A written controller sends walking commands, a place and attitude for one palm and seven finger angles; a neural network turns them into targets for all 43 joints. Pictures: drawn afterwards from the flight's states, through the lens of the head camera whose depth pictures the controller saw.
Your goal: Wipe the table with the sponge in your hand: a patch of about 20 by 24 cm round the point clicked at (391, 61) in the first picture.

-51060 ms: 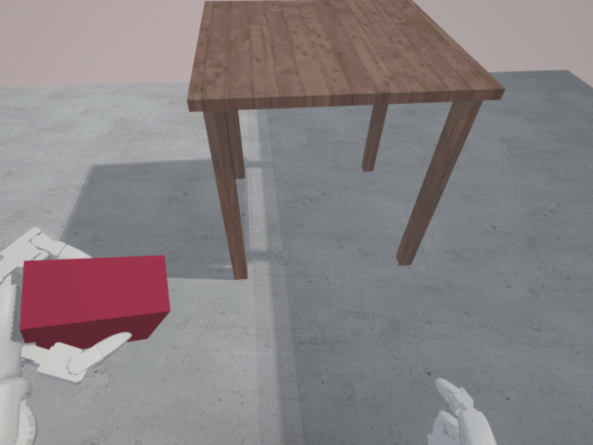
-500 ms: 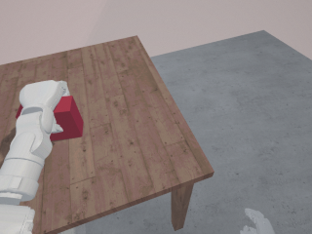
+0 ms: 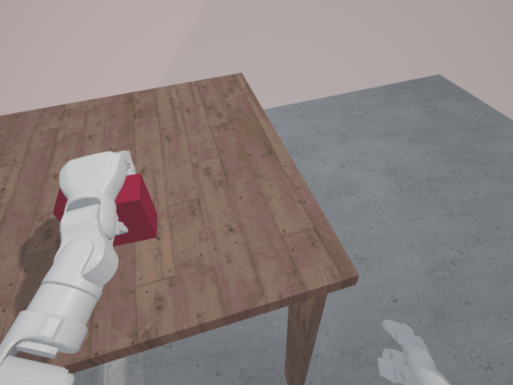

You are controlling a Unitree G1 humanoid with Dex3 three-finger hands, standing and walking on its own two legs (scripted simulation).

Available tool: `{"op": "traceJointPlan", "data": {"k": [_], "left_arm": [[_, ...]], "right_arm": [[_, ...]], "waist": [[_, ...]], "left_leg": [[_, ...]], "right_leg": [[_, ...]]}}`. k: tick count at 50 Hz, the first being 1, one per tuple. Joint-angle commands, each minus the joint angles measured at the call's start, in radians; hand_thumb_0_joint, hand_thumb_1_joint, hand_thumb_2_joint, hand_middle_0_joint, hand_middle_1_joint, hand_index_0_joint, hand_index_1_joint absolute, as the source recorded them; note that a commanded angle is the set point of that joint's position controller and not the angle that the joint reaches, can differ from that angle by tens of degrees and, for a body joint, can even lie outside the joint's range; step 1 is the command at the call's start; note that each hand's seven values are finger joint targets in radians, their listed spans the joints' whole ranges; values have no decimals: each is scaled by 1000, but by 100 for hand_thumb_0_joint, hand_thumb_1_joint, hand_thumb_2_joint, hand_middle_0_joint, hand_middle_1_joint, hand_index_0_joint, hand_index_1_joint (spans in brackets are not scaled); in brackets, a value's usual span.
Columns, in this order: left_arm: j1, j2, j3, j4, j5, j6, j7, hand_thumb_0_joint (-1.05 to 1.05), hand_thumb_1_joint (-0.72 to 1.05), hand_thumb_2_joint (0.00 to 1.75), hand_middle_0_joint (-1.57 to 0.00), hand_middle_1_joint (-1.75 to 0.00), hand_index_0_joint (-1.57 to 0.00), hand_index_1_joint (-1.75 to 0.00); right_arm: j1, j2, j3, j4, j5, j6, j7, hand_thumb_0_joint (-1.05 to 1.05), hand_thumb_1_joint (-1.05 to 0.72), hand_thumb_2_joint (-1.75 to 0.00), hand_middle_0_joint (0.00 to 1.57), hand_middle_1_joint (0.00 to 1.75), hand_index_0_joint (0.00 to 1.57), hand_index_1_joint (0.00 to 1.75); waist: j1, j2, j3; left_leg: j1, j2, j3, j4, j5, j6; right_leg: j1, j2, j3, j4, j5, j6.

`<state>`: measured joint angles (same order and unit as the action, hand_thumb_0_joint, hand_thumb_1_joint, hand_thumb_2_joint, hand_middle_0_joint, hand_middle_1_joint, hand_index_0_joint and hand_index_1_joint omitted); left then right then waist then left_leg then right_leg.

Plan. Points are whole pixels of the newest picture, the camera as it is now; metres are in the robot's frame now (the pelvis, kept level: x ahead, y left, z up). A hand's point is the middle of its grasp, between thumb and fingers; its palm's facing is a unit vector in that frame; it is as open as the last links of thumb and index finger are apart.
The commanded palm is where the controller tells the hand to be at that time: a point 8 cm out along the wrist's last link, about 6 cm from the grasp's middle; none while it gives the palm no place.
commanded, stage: wipe back along the first lane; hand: left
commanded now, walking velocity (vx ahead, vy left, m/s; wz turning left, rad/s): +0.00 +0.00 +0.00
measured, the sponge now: (115, 219) +0.34 +0.30 +0.07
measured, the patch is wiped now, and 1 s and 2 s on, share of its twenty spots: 0.95 0.95 0.95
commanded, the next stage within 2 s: lift the sponge slowly off the table in 0.96 s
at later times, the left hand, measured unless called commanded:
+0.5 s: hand (116, 211) +0.32 +0.27 +0.12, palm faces +0.09 -0.04 -1.00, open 10.0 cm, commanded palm +0.27 +0.25 +0.15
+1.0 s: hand (117, 237) +0.27 +0.24 +0.12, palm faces +0.17 -0.11 -0.98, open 10.0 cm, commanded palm +0.21 +0.23 +0.15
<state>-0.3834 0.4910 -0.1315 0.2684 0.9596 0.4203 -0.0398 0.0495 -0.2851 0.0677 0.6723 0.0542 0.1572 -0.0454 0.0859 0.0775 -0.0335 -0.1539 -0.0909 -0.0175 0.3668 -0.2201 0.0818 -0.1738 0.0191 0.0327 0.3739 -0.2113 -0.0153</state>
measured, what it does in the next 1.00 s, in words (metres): stands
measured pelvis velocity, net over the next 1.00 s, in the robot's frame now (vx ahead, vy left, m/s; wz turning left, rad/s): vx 0.02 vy -0.01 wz -0.04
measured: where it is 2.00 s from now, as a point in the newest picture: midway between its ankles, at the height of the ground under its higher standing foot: outside the picture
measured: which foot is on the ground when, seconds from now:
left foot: down 0.00-1.00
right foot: down 0.00-1.00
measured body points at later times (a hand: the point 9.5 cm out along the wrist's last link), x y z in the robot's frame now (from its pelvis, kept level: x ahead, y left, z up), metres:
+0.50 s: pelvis +0.02 -0.01 +0.00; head +0.02 -0.06 +0.45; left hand +0.31 +0.26 +0.18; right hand +0.24 -0.23 -0.11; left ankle -0.02 +0.06 -0.74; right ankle -0.01 -0.12 -0.74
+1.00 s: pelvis +0.02 -0.01 +0.00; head +0.01 -0.06 +0.44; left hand +0.26 +0.24 +0.18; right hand +0.27 -0.22 -0.09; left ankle -0.02 +0.06 -0.74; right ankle -0.01 -0.12 -0.74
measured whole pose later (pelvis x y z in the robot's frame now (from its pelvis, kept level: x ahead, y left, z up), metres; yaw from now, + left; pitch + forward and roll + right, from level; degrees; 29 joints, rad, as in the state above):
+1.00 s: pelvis +0.02 -0.01 +0.00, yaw -3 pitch -1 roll +0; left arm 0.15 0.46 -0.08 -0.35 0.90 0.54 0.03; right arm -0.01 -0.29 0.08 0.64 0.05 0.15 -0.01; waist 0.11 0.12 -0.02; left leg -0.11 -0.06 0.02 0.42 -0.29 0.06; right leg -0.15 0.05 0.07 0.44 -0.28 -0.03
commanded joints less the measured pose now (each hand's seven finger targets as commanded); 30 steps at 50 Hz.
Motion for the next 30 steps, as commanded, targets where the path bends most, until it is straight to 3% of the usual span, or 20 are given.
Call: {"op": "traceJointPlan", "data": {"k": [1,2,3,4,6,7,10,12,13,16,17,18,22,23,24,27,28,29,30], "left_arm": [[-180,127,10,-106,5,-17,-15,0,10,130,-120,-160,-120,-160],[-177,144,27,-117,7,-9,-16,0,10,130,-120,-160,-120,-160],[-151,103,-5,-101,-5,-5,-17,0,10,130,-120,-160,-120,-160],[-170,124,11,-110,-3,-8,-16,0,10,130,-120,-160,-120,-160],[-139,88,-14,-150,-10,-6,-18,0,10,130,-120,-160,-120,-160],[-97,112,21,-165,-17,0,-19,0,10,130,-120,-160,-120,-160],[-28,66,-7,-201,-37,-3,-21,0,10,130,-120,-160,-120,-160],[49,85,30,-227,-53,8,-21,0,10,130,-120,-160,-120,-160],[57,63,9,-227,-59,12,-22,0,10,130,-120,-160,-120,-160],[96,71,22,-302,-67,25,-22,0,10,130,-120,-160,-120,-160],[129,100,56,-320,-68,39,-22,0,10,130,-120,-160,-120,-160],[134,45,6,-326,-73,45,-25,0,10,130,-120,-160,-120,-160],[183,80,41,-386,-71,69,-25,0,10,130,-120,-160,-120,-160],[193,45,14,-400,-78,70,-25,0,10,130,-120,-160,-120,-160],[193,49,14,-417,-77,72,-26,0,10,130,-120,-160,-120,-160],[277,78,60,-450,-78,82,-22,0,10,130,-120,-160,-120,-160],[304,22,15,-479,-89,79,-25,0,10,130,-120,-160,-120,-160],[352,66,64,-491,-99,75,-20,0,10,130,-120,-160,-120,-160],[356,59,53,-507,-95,75,-20,0,10,130,-120,-160,-120,-160]], "right_arm": [[-156,-119,-43,-147,2,-46,-14,0,-90,-90,20,30,20,30],[-164,-123,-40,-153,3,-44,-12,0,-90,-90,20,30,20,30],[-162,-116,-38,-157,5,-48,-14,0,-90,-90,20,30,20,30],[-159,-123,-40,-146,5,-49,-15,0,-90,-90,20,30,20,30],[-164,-120,-44,-155,4,-53,-12,0,-90,-90,20,30,20,30],[-172,-123,-42,-165,4,-54,-9,0,-90,-90,20,30,20,30],[-171,-120,-44,-164,5,-61,-5,0,-90,-90,20,30,20,30],[-182,-122,-43,-175,7,-62,-1,0,-90,-90,20,30,20,30],[-183,-118,-40,-172,9,-65,-1,0,-90,-90,20,30,20,30],[-193,-120,-45,-175,6,-70,2,0,-90,-90,20,30,20,30],[-206,-122,-43,-181,9,-68,5,0,-90,-90,20,30,20,30],[-206,-114,-38,-181,12,-70,5,0,-90,-90,20,30,20,30],[-222,-120,-39,-185,11,-72,7,0,-90,-90,20,30,20,30],[-218,-109,-35,-185,11,-75,8,0,-90,-90,20,30,20,30],[-217,-112,-37,-181,10,-76,9,0,-90,-90,20,30,20,30],[-228,-111,-38,-189,10,-78,13,0,-90,-90,20,30,20,30],[-226,-100,-33,-195,9,-81,16,0,-90,-90,20,30,20,30],[-219,-101,-36,-189,9,-81,18,0,-90,-90,20,30,20,30],[-226,-103,-35,-191,6,-80,19,0,-90,-90,20,30,20,30]], "waist": [[-4,-51,-174],[-1,-46,-180],[-6,-71,-165],[-11,-74,-165],[-4,-56,-182],[8,-65,-196],[1,-85,-192],[13,-97,-194],[1,-124,-165],[11,-106,-178],[17,-105,-180],[5,-116,-162],[16,-106,-157],[9,-116,-153],[7,-112,-158],[24,-123,-174],[17,-124,-187],[27,-135,-193],[23,-132,-187]], "left_leg": [[19,68,-32,-50,268,-78],[15,72,-39,-52,259,-77],[6,68,-29,-47,247,-70],[7,69,-30,-48,253,-72],[23,68,-32,-41,295,-76],[22,70,-38,-35,300,-69],[26,65,-28,-23,331,-68],[16,66,-33,-18,324,-62],[7,65,-28,-17,321,-61],[17,60,-25,-11,361,-59],[19,63,-30,-5,359,-57],[13,61,-23,-3,366,-56],[16,59,-26,2,362,-52],[14,58,-23,4,373,-52],[22,56,-22,7,385,-51],[21,54,-24,23,406,-52],[24,51,-18,32,435,-50],[29,54,-20,32,449,-51],[25,50,-15,34,447,-53]], "right_leg": [[98,20,-13,-16,135,-73],[93,24,-1,-17,124,-78],[100,19,-13,-12,128,-72],[96,21,-9,-13,138,-73],[107,21,-12,-6,169,-72],[113,26,5,-4,178,-75],[130,23,0,9,231,-67],[137,27,16,13,240,-67],[135,24,8,16,248,-64],[157,21,10,23,298,-60],[151,27,30,25,298,-63],[150,22,15,29,305,-58],[147,28,37,31,319,-59],[156,24,23,37,332,-56],[160,24,28,37,351,-56],[171,29,53,51,394,-57],[188,22,42,61,431,-51],[202,22,46,67,453,-49],[202,21,50,69,469,-47]]}}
